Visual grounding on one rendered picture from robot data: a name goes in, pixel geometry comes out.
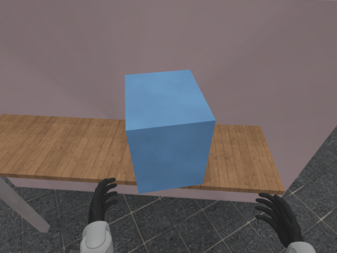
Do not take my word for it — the robot right hand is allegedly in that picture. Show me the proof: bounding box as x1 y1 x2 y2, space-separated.
255 193 304 249

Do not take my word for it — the table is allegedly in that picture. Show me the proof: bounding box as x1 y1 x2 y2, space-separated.
0 114 285 233

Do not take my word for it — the right robot forearm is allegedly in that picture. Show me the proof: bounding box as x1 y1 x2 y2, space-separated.
285 241 316 253

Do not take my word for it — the carton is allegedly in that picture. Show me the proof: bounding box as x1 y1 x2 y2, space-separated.
125 70 216 194

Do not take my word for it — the left robot forearm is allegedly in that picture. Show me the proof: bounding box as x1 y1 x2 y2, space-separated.
80 221 114 253

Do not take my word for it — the robot left hand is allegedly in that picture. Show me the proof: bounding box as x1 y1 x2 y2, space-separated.
88 178 117 225

